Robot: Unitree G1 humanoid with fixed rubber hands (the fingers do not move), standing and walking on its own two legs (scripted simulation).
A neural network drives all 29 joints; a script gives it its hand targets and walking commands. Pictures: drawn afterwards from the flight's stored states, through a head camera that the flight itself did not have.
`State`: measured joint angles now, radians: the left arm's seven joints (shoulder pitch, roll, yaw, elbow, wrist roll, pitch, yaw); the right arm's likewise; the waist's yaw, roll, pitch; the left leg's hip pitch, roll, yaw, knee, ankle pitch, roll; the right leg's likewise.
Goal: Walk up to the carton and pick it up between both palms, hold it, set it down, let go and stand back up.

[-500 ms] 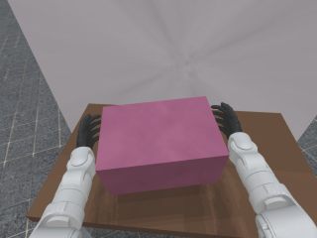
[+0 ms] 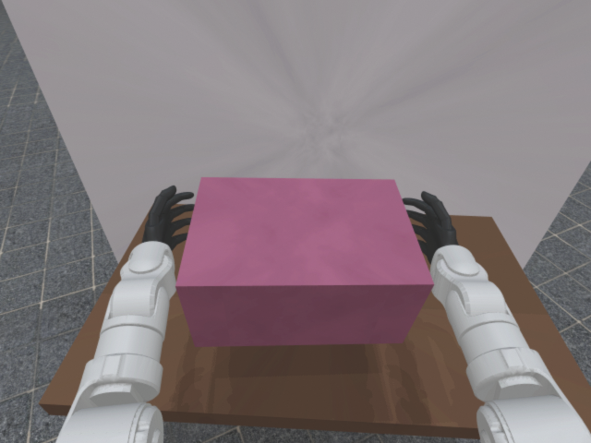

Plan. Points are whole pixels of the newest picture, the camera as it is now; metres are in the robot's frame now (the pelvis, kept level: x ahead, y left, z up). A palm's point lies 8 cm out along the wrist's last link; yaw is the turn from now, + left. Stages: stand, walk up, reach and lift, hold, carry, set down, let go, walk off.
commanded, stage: reach and lift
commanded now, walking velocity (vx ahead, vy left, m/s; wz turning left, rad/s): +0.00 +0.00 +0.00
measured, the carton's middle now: (300, 258) +0.37 -0.01 +0.08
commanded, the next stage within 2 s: hold in 1.24 s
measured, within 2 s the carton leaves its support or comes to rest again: neither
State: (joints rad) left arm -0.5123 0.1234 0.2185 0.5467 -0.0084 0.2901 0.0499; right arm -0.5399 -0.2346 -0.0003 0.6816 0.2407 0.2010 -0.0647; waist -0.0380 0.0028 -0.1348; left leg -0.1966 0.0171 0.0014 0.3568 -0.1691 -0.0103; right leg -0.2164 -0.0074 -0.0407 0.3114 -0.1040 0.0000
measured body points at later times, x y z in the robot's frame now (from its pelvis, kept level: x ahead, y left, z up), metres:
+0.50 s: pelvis +0.02 +0.00 +0.00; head -0.02 +0.01 +0.45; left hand +0.39 +0.21 +0.15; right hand +0.39 -0.18 +0.16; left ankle +0.01 +0.12 -0.75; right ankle +0.04 -0.12 -0.75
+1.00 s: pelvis +0.01 +0.00 +0.00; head -0.04 +0.01 +0.45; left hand +0.39 +0.20 +0.18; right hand +0.38 -0.20 +0.16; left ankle +0.01 +0.12 -0.75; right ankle +0.04 -0.12 -0.75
